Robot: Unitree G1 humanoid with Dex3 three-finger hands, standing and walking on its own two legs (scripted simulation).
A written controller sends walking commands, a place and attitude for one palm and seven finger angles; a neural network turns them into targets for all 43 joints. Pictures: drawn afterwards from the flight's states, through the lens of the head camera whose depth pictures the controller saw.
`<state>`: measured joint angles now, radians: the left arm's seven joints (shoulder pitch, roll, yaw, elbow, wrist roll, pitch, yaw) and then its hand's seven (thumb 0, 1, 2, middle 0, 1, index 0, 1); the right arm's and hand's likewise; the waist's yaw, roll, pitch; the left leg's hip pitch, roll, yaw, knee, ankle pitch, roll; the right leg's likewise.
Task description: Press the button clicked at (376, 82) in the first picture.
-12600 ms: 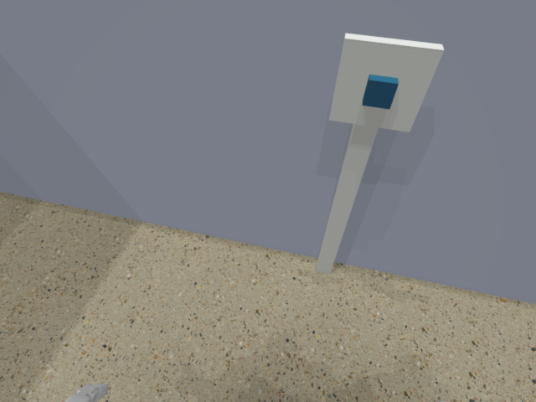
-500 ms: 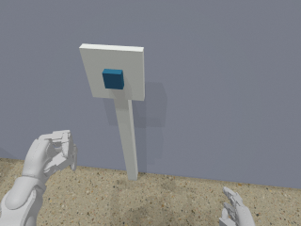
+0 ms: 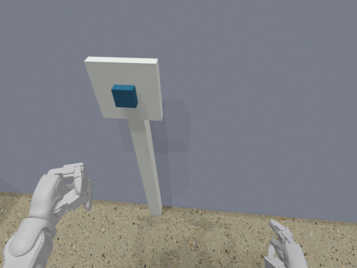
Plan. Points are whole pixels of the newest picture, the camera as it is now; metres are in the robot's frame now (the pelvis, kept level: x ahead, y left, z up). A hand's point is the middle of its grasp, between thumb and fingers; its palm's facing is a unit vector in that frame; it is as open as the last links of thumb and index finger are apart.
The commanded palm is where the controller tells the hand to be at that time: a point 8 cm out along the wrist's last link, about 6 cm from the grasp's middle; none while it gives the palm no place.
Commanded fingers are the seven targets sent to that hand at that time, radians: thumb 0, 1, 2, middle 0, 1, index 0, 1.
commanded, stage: aim a knuckle at the button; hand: left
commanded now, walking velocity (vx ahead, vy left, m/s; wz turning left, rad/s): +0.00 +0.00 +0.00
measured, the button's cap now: (125, 95) +0.55 +0.21 +0.12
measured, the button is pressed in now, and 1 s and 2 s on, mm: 0 0 0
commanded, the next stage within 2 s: press the button with the knuckle in 1.92 s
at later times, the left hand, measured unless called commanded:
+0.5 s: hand (106, 155) +0.34 +0.20 +0.09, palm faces +0.02 -1.00 -0.03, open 3.1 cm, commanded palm +0.32 +0.25 +0.10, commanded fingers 0.00 0.90 0.90 -1.30 -1.50 -1.30 -1.50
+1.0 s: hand (122, 131) +0.43 +0.19 +0.09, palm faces +0.00 -1.00 -0.02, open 3.1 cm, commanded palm +0.41 +0.24 +0.09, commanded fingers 0.00 0.90 0.90 -1.30 -1.50 -1.30 -1.50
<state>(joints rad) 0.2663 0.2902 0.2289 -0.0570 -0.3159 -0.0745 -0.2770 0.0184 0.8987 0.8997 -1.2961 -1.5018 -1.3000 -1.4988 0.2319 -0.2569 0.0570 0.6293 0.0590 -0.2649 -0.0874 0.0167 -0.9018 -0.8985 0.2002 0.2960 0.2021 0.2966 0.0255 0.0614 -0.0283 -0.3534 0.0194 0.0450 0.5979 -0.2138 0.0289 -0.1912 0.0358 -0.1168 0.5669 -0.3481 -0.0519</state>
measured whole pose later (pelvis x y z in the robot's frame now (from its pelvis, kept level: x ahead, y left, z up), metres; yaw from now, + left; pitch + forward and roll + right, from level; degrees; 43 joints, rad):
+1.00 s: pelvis +0.02 +0.01 -0.01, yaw -2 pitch +6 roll -1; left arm -0.48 0.34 0.24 0.70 -0.21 -0.18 -0.19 0.02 0.90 0.90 -1.29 -1.50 -1.30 -1.50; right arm 0.29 -0.27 0.03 0.67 0.05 -0.07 -0.06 0.01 -0.90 -0.90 0.20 0.30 0.20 0.30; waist -0.05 0.02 -0.03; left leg -0.51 0.02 0.08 0.68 -0.27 0.04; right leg -0.36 0.02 -0.09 0.66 -0.40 -0.04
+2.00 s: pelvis +0.02 +0.01 -0.02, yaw -2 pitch +8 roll -1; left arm -0.57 0.34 0.26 0.84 -0.19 -0.27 -0.19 0.02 0.90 0.90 -1.30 -1.50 -1.30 -1.50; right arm 0.30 -0.27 0.02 0.63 0.05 0.01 -0.04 0.01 -0.90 -0.90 0.20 0.30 0.20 0.30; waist -0.06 0.02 -0.06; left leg -0.59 0.03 0.07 0.74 -0.30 0.04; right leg -0.44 0.04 -0.09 0.72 -0.43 -0.05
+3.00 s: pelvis +0.01 +0.01 -0.03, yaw -2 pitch +13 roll -3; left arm -0.92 0.49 0.33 1.21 -0.12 -0.32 -0.22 0.00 0.79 0.93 -1.29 -1.50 -1.31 -1.50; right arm 0.38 -0.28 0.03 0.68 0.02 0.02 -0.03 0.01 -0.90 -0.90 0.20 0.30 0.20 0.30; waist -0.13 0.03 -0.06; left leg -0.76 0.04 0.05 0.83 -0.30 0.05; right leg -0.60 0.05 -0.11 0.79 -0.43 -0.04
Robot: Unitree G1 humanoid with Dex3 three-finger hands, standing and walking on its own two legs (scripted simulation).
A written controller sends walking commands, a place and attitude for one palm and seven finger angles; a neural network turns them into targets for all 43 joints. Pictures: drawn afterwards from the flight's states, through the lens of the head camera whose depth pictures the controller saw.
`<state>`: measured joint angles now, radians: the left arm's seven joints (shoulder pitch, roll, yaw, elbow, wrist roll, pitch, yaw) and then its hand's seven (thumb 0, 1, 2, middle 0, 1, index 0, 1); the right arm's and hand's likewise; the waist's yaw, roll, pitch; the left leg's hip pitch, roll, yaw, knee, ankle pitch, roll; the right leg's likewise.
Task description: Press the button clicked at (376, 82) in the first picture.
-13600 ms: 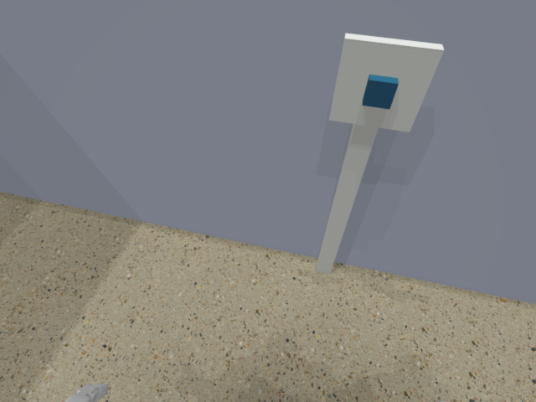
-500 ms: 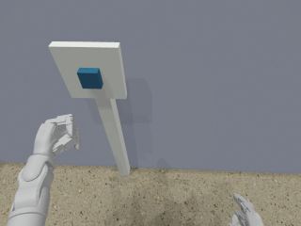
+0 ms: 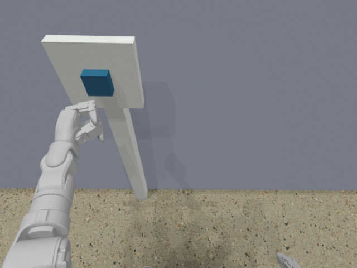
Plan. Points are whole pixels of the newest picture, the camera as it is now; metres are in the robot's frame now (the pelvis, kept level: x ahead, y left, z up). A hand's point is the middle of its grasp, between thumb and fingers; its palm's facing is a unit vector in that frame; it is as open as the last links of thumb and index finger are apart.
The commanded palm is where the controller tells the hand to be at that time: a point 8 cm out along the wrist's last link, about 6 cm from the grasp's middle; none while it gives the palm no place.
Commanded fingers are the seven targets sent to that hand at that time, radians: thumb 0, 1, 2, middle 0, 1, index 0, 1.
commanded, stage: aim a knuckle at the button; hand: left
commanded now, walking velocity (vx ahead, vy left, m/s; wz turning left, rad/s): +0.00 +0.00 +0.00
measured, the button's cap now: (98, 82) +0.52 +0.21 +0.12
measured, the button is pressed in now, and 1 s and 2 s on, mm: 0 0 13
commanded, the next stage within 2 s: press the button with the knuckle in 0.92 s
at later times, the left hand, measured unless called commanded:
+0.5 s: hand (104, 120) +0.43 +0.19 +0.08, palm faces +0.06 -1.00 -0.01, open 3.1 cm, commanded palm +0.40 +0.24 +0.09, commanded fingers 0.00 0.90 0.90 -1.30 -1.50 -1.30 -1.50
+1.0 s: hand (106, 121) +0.42 +0.18 +0.09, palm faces +0.03 -1.00 -0.01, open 3.1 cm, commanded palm +0.40 +0.23 +0.09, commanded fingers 0.00 0.90 0.90 -1.30 -1.50 -1.30 -1.50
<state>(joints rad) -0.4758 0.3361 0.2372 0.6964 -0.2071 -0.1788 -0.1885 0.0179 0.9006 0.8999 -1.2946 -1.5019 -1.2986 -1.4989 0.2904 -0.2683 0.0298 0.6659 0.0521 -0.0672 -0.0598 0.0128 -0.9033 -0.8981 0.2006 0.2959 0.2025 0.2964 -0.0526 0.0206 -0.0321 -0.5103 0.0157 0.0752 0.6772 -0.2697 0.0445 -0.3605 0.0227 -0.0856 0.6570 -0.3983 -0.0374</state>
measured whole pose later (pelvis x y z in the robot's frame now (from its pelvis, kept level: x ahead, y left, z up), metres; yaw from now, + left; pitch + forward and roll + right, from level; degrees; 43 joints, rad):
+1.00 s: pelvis +0.00 -0.01 -0.01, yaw +0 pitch +8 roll -1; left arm -0.57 0.34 0.26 0.84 -0.19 -0.27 -0.19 0.02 0.90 0.90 -1.30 -1.50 -1.30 -1.50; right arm 0.30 -0.27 0.02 0.63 0.05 0.01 -0.04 0.01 -0.90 -0.90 0.20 0.30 0.20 0.30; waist -0.06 0.02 -0.06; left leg -0.59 0.03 0.07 0.74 -0.30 0.04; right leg -0.44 0.04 -0.09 0.72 -0.43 -0.05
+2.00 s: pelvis -0.01 +0.00 -0.02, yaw +0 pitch +13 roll -3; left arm -0.92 0.49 0.33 1.21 -0.12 -0.32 -0.22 0.00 0.79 0.93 -1.29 -1.50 -1.31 -1.50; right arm 0.38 -0.28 0.03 0.68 0.02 0.02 -0.03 0.01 -0.90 -0.90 0.20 0.30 0.20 0.30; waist -0.13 0.03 -0.06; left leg -0.76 0.04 0.05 0.83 -0.30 0.05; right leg -0.60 0.05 -0.11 0.79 -0.43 -0.04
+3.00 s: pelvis -0.01 +0.00 -0.02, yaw -1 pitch +12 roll -3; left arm -0.80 0.41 0.30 1.08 -0.15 -0.31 -0.17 -0.02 0.85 0.93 -1.29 -1.50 -1.30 -1.50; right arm 0.40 -0.28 0.02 0.65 0.02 -0.02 -0.02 0.01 -0.90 -0.90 0.20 0.30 0.20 0.30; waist -0.10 0.04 -0.08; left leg -0.75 0.04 0.06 0.84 -0.31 0.05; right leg -0.59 0.05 -0.09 0.80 -0.43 -0.04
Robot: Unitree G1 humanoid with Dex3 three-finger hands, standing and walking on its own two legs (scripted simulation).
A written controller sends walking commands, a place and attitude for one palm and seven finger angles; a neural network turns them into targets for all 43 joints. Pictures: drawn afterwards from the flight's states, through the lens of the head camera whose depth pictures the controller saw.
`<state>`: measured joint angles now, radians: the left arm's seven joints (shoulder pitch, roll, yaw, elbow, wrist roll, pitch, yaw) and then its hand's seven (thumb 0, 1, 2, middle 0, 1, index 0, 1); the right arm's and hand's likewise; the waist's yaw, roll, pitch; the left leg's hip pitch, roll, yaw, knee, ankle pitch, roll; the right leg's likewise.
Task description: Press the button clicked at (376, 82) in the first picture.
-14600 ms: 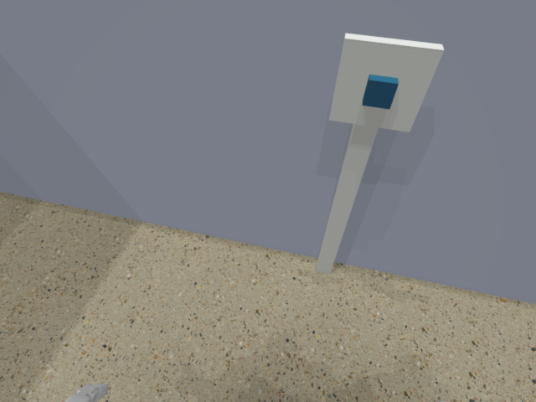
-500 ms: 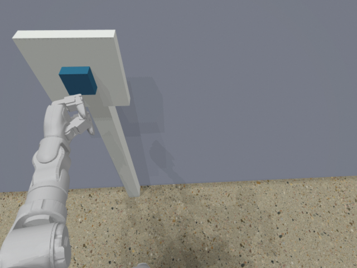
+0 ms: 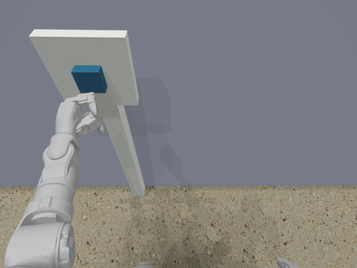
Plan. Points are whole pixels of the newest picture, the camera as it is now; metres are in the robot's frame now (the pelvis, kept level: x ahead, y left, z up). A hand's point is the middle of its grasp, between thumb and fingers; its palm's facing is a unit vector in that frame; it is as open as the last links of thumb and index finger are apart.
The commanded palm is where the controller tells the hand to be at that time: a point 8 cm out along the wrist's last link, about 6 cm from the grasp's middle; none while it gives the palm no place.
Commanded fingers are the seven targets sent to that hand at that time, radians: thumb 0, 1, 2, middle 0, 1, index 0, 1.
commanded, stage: press the button with the knuckle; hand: left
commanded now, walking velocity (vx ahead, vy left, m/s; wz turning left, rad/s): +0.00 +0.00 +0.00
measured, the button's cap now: (90, 78) +0.52 +0.22 +0.13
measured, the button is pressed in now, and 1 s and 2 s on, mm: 0 13 0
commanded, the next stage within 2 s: hold the button down briefly in 1.06 s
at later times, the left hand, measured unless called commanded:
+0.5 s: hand (99, 107) +0.45 +0.19 +0.10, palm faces +0.05 -1.00 +0.00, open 3.1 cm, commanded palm +0.43 +0.24 +0.10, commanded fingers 0.00 0.90 0.90 -1.30 -1.50 -1.30 -1.50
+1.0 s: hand (97, 101) +0.47 +0.20 +0.10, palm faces +0.04 -1.00 -0.01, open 2.9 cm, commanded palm +0.47 +0.24 +0.10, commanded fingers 0.00 0.90 0.90 -1.30 -1.50 -1.30 -1.50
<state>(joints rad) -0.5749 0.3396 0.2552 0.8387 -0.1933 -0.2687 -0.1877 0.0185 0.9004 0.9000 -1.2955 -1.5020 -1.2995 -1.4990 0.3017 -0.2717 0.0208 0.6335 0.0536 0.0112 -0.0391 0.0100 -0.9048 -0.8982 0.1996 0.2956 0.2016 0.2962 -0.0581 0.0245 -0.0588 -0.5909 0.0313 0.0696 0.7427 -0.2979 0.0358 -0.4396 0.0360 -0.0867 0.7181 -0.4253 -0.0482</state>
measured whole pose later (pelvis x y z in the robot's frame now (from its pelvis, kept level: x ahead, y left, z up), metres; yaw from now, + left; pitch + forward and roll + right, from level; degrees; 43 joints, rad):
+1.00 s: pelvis -0.02 +0.01 -0.01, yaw +0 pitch +13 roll -3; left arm -0.92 0.49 0.33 1.21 -0.12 -0.32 -0.22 0.00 0.79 0.93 -1.29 -1.50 -1.31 -1.50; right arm 0.38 -0.28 0.03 0.68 0.02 0.02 -0.03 0.01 -0.90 -0.90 0.20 0.30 0.20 0.30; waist -0.13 0.03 -0.06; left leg -0.76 0.04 0.05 0.83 -0.30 0.05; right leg -0.60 0.05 -0.11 0.79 -0.43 -0.04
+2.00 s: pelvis -0.02 +0.01 -0.01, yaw -1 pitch +12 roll -3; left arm -0.80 0.41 0.30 1.08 -0.15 -0.31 -0.17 -0.02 0.85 0.93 -1.29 -1.50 -1.30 -1.50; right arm 0.40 -0.28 0.02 0.65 0.02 -0.02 -0.02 0.01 -0.90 -0.90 0.20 0.30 0.20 0.30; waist -0.10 0.04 -0.08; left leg -0.75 0.04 0.06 0.84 -0.31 0.05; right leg -0.59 0.05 -0.09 0.80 -0.43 -0.04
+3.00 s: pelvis -0.01 +0.00 +0.01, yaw +0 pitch +2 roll -1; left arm -0.09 0.30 0.25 0.27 -0.29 -0.10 -0.22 0.02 0.90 0.90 -1.30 -1.50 -1.30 -1.50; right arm 0.28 -0.28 0.03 0.59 0.07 -0.05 -0.07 0.02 -0.90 -0.90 0.20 0.30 0.20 0.30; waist 0.01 0.06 -0.06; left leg -0.43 0.03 0.07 0.66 -0.26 0.03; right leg -0.28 0.04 -0.07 0.64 -0.38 -0.05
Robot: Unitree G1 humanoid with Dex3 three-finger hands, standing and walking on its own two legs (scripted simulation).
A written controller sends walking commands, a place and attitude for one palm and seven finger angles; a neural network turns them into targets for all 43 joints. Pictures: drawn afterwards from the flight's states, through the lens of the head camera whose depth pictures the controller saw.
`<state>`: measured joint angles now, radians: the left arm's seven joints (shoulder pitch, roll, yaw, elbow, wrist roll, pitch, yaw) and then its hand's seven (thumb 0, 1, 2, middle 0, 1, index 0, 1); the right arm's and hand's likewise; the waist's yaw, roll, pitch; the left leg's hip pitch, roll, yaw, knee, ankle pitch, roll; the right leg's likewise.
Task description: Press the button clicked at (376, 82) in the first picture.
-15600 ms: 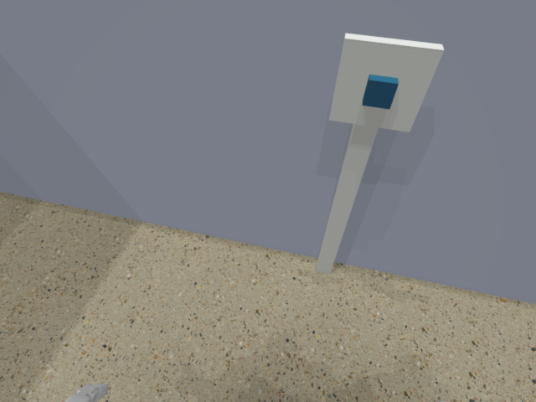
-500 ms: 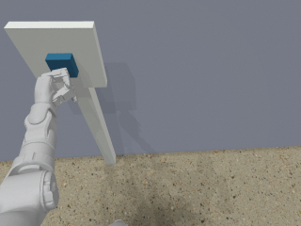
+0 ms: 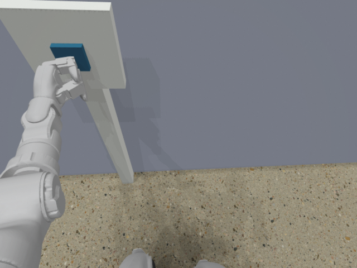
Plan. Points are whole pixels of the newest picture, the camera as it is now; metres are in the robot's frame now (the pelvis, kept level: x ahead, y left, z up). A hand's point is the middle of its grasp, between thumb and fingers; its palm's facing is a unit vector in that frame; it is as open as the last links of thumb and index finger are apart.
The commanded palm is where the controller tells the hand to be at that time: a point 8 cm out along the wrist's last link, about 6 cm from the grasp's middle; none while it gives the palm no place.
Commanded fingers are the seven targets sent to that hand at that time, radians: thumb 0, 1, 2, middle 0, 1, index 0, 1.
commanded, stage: press the button with the knuckle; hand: left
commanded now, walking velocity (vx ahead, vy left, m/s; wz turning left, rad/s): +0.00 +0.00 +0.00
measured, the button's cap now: (72, 54) +0.55 +0.21 +0.14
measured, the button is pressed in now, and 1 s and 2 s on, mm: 13 0 0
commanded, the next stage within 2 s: hold the button down briefly in 0.06 s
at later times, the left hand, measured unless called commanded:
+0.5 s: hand (80, 84) +0.49 +0.20 +0.11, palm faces +0.05 -1.00 -0.02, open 2.9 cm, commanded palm +0.49 +0.23 +0.11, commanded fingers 0.00 0.90 0.90 -1.30 -1.50 -1.30 -1.50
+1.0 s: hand (83, 92) +0.47 +0.19 +0.11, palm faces +0.05 -1.00 -0.01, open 2.9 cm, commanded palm +0.44 +0.23 +0.11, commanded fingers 0.00 0.90 0.90 -1.30 -1.50 -1.30 -1.50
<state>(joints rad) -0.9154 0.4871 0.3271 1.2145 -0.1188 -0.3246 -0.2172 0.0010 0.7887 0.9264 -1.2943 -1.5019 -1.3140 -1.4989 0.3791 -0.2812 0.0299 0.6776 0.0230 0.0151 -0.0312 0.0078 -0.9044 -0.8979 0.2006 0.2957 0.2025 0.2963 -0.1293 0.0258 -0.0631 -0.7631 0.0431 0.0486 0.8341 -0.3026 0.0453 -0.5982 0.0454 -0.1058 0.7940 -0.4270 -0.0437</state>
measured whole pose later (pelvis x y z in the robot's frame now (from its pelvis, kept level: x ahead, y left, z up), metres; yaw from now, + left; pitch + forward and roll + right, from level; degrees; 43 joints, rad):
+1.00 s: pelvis +0.00 +0.00 +0.00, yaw -1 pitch +12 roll -3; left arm -0.80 0.41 0.30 1.08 -0.15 -0.31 -0.17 -0.02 0.85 0.93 -1.29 -1.50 -1.30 -1.50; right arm 0.40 -0.28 0.02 0.65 0.02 -0.02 -0.02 0.01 -0.90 -0.90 0.20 0.30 0.20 0.30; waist -0.10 0.04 -0.08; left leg -0.75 0.04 0.06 0.84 -0.31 0.05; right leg -0.59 0.05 -0.09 0.80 -0.43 -0.04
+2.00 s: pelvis +0.01 -0.01 +0.02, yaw +0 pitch +2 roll -1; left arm -0.09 0.30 0.25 0.27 -0.29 -0.10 -0.22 0.02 0.90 0.90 -1.30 -1.50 -1.30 -1.50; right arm 0.28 -0.28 0.03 0.59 0.07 -0.05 -0.07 0.02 -0.90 -0.90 0.20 0.30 0.20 0.30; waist 0.01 0.06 -0.06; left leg -0.43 0.03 0.07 0.66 -0.26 0.03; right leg -0.28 0.04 -0.07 0.64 -0.38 -0.05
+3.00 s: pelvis +0.03 -0.01 +0.04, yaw +0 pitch -5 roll +0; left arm 0.54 0.31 0.26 -0.44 -0.08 -0.09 0.10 0.02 0.89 0.90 -1.30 -1.50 -1.30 -1.50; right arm 0.18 -0.24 0.02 0.62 0.00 -0.05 -0.07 0.02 -0.90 -0.90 0.20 0.30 0.20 0.30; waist 0.08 0.07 0.02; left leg -0.14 0.00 0.08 0.40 -0.18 0.03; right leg 0.03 0.03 -0.06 0.33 -0.28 -0.04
